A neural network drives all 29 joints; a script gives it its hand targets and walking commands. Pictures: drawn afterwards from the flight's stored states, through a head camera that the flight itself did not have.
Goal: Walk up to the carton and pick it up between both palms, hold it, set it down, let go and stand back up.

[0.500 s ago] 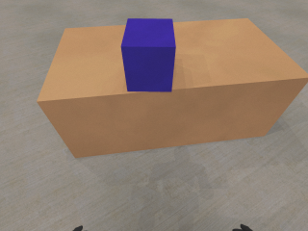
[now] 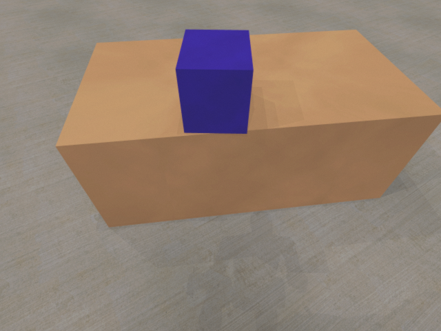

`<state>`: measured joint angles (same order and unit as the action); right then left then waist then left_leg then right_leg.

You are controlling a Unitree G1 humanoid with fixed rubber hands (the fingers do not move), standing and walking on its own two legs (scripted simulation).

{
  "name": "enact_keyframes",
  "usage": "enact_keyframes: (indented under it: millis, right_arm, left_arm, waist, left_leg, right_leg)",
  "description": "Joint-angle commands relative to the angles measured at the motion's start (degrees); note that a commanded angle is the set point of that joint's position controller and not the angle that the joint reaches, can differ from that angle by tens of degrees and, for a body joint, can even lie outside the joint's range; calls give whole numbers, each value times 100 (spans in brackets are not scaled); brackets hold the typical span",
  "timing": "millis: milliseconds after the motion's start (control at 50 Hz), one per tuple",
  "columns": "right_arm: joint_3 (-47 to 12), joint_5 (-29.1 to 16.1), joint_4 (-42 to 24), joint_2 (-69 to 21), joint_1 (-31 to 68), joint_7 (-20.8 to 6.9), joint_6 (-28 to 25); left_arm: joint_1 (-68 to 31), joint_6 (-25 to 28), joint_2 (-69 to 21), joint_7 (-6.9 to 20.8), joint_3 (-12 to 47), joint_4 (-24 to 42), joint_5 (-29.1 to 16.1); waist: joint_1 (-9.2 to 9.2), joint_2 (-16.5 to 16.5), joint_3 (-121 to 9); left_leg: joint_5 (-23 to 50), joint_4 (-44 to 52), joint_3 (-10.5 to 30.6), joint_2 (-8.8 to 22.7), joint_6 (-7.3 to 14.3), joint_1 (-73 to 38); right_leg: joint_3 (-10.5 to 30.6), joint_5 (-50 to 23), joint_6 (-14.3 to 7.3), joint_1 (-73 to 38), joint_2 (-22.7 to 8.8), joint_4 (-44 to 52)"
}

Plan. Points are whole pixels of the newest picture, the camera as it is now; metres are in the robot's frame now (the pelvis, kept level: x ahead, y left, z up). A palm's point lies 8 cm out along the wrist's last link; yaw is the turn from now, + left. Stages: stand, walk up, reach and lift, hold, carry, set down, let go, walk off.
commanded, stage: stand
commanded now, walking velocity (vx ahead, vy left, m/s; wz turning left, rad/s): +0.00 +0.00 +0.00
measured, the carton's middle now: (216, 81) +0.91 +0.04 -0.06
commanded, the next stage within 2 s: walk up in 0.58 s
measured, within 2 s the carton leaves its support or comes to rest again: neither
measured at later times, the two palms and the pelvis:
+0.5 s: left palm out of the picture +0.05 +0.24 -0.12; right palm out of the picture +0.06 -0.25 -0.12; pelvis +0.00 +0.00 +0.00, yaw +0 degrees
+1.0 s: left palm out of the picture -0.01 +0.28 -0.14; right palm out of the picture +0.06 -0.23 -0.12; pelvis +0.03 +0.03 +0.00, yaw +6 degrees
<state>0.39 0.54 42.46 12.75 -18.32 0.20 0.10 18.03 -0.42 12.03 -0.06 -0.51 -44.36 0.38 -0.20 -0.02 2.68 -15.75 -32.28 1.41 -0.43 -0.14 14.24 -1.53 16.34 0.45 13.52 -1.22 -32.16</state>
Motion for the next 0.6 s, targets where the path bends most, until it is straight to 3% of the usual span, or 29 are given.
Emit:
enact_keyframes:
  millis: [0,580]
  right_arm:
    - [248,-4,-510,787,-53,55,-184]
    - [189,-9,200,772,-211,115,-146]
  left_arm:
    - [77,175,857,-49,-235,538,-5]
    - [271,169,849,-113,-175,-35,5]
  waist:
    - [0,7,-91]
    - [-4,-30,93]
  left_leg:
    - [435,691,527,465,174,125]
    - [481,901,562,475,180,80]
  right_leg:
    - [547,-303,-199,49,-400,716]
    - [499,-407,-201,-65,-464,948]
